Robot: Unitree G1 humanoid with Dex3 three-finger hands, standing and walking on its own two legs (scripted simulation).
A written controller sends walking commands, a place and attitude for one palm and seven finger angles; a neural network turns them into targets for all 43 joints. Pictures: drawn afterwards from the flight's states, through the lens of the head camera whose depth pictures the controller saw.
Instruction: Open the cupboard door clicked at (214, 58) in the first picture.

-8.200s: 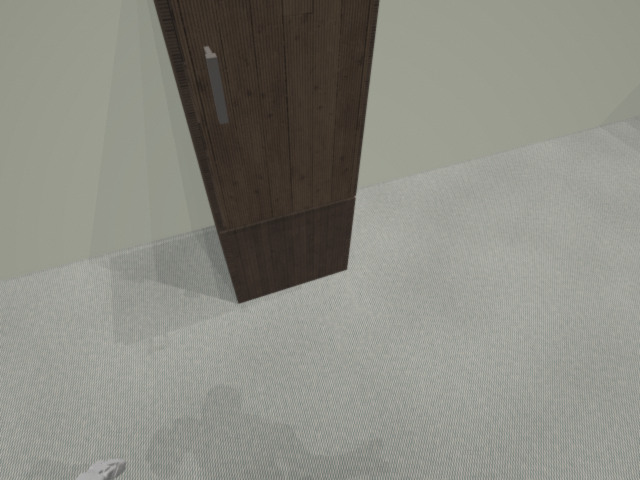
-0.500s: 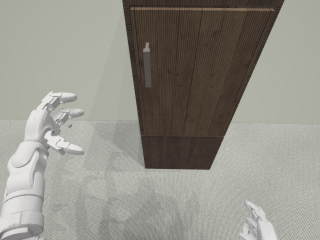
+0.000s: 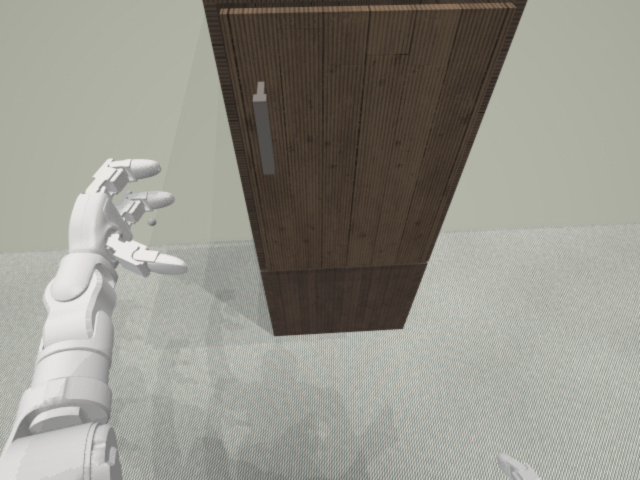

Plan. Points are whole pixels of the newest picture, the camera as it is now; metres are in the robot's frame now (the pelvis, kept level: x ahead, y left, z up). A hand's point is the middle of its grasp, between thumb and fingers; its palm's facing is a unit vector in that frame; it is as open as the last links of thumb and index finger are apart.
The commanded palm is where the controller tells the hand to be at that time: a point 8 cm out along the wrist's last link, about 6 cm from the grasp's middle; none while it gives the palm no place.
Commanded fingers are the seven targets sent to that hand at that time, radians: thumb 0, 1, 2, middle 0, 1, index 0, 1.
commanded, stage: move the hooked fingers beside the handle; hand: left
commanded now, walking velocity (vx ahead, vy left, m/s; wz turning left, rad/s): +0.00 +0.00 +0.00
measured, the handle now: (265, 129) +0.60 +0.11 +0.10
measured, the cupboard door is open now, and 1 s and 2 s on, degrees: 0 0 0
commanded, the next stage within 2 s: slide the fingers in behind the handle in 1.64 s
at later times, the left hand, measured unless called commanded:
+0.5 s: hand (192, 180) +0.48 +0.19 +0.10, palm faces +0.08 -1.00 +0.01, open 14.0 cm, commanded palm +0.46 +0.24 +0.10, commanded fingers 0.00 -0.50 0.30 -0.30 -1.20 -0.30 -1.20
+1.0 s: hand (223, 149) +0.55 +0.17 +0.10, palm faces +0.08 -1.00 +0.01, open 14.0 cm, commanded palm +0.51 +0.21 +0.10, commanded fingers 0.00 -0.50 0.30 -0.30 -1.20 -0.30 -1.20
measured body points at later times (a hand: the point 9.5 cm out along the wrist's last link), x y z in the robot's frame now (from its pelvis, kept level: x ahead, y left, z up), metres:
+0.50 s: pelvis -0.01 +0.00 -0.01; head +0.07 +0.01 +0.43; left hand +0.47 +0.25 +0.11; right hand +0.02 -0.26 -0.13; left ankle +0.00 +0.12 -0.72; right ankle +0.00 -0.11 -0.72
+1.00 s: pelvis +0.01 +0.01 -0.02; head +0.13 +0.01 +0.41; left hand +0.54 +0.22 +0.10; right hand -0.04 -0.25 -0.13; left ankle +0.00 +0.12 -0.72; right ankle +0.00 -0.11 -0.72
